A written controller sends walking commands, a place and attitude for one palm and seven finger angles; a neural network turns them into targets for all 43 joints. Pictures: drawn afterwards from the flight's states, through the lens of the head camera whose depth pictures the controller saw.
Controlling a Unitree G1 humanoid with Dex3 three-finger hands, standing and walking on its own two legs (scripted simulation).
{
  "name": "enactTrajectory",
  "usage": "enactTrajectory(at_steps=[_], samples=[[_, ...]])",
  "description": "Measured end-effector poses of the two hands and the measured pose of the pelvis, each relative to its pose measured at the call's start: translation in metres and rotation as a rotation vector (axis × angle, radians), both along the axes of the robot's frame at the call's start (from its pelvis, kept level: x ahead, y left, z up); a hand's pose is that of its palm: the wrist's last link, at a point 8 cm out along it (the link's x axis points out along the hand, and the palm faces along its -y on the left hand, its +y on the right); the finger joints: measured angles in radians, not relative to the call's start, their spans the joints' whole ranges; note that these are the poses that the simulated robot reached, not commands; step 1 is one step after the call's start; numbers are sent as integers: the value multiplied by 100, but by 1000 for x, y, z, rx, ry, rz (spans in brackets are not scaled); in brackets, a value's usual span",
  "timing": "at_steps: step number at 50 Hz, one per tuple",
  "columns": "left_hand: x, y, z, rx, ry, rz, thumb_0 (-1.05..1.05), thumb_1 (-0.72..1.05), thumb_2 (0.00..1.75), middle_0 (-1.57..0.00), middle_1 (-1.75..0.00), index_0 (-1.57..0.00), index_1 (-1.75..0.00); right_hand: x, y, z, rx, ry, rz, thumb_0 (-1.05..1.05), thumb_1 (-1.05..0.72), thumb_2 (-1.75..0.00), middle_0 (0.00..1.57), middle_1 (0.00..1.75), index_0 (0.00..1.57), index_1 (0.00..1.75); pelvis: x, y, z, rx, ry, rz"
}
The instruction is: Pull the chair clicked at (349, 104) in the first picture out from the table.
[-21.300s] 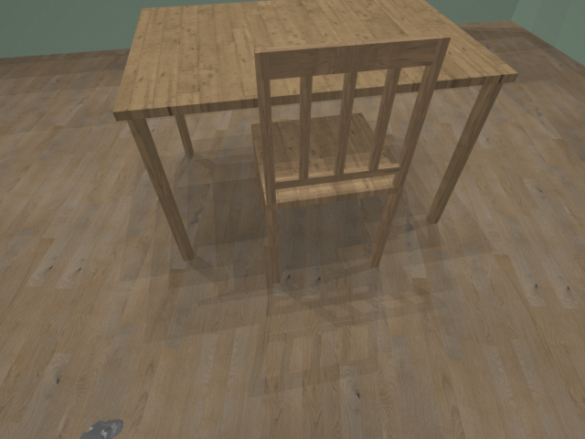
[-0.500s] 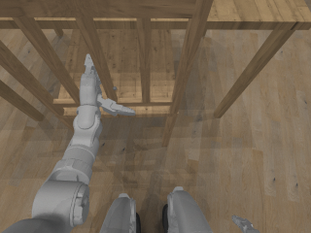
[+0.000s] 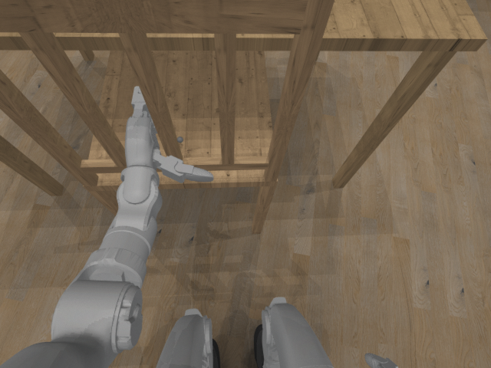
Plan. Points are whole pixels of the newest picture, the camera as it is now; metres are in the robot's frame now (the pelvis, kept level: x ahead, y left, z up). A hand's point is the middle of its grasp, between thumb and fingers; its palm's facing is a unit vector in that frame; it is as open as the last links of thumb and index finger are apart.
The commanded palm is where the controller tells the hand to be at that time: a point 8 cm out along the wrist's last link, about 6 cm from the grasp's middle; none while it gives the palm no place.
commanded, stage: hook a spindle and tug to test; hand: left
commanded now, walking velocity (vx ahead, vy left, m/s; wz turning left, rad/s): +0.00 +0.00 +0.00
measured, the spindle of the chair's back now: (160, 113) +0.51 +0.11 +0.05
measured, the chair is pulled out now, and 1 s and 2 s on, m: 0.00 0.00 0.04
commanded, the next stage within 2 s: step backward, pulling the chair out in 1.58 s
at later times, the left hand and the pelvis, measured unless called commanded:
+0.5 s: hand (178, 136) +0.48 +0.08 +0.02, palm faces +0.00 -1.00 -0.05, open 14.8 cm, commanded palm +0.45 +0.12 +0.02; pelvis +0.01 +0.00 +0.00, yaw +0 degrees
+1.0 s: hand (176, 135) +0.48 +0.08 +0.02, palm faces -0.01 -1.00 -0.04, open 5.4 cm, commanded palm +0.45 +0.12 +0.02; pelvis +0.01 +0.00 +0.00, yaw +0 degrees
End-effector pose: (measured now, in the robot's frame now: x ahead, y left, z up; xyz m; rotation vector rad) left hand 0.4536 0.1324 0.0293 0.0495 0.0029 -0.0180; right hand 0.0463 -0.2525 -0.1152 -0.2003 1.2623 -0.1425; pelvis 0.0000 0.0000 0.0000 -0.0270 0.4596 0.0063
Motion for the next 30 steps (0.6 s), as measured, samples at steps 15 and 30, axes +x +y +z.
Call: enactTrajectory(at_steps=[15, 30], samples=[[5, 0, -4, -3, 1, 6, -2, -49, 30, -12, -28, -11, -28, 8, 3, -5, 4, 10, 9, 1, -90, -90, 20, 30, 20, 30, 2, 3, -3, -5, 12, 4], [9, 4, -3, -2, 10, 19, -2, -28, 39, -37, -104, -33, -103, 9, 5, -3, 9, 34, 11, 1, -90, -90, 20, 30, 20, 30, 7, 3, -1, -9, 14, 10]])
